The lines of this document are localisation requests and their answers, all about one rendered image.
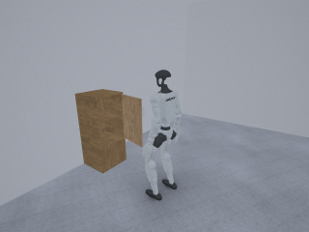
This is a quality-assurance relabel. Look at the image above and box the robot right thigh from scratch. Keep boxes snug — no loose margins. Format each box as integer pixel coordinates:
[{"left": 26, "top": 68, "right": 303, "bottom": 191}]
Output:
[{"left": 160, "top": 130, "right": 177, "bottom": 162}]

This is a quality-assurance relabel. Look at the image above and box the robot left hand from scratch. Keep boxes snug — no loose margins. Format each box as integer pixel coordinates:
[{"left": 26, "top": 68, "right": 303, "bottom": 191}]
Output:
[{"left": 142, "top": 143, "right": 153, "bottom": 161}]

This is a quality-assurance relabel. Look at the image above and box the cupboard door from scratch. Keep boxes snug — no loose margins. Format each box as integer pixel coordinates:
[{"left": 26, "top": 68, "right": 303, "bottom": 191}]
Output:
[{"left": 122, "top": 94, "right": 143, "bottom": 147}]

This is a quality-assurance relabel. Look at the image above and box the robot right forearm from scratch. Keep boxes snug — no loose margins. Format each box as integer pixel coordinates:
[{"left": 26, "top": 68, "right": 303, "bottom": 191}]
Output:
[{"left": 173, "top": 113, "right": 182, "bottom": 131}]

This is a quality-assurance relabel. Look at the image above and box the left robot upper arm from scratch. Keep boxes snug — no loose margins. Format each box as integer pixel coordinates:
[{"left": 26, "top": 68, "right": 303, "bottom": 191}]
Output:
[{"left": 150, "top": 93, "right": 161, "bottom": 124}]

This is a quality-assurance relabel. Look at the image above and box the right robot upper arm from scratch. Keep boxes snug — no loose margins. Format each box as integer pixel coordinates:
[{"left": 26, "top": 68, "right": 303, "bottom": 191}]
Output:
[{"left": 172, "top": 90, "right": 182, "bottom": 115}]

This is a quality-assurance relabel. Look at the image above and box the robot right hand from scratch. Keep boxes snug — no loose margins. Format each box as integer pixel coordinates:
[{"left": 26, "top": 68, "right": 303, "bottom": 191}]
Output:
[{"left": 172, "top": 129, "right": 180, "bottom": 143}]

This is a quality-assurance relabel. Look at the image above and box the robot right shin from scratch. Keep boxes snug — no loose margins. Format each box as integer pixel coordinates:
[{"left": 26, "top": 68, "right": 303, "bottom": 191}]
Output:
[{"left": 161, "top": 153, "right": 174, "bottom": 185}]

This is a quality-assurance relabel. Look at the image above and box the robot left forearm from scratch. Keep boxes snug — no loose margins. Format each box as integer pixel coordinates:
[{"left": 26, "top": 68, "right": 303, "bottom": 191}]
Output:
[{"left": 146, "top": 117, "right": 158, "bottom": 145}]

